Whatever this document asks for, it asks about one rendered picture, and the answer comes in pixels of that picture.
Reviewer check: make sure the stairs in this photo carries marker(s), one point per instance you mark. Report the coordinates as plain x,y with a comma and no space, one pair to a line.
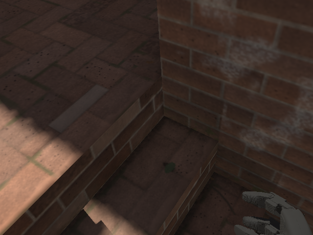
146,175

